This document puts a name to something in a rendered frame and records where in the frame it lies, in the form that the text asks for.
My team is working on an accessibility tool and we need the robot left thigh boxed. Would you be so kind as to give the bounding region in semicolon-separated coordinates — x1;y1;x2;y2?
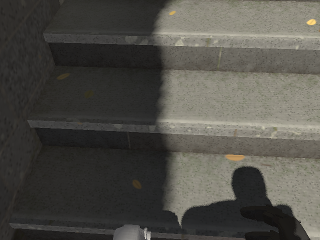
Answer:
113;224;151;240

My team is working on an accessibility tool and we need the right robot hand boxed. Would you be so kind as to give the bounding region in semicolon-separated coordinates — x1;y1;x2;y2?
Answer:
240;204;310;240

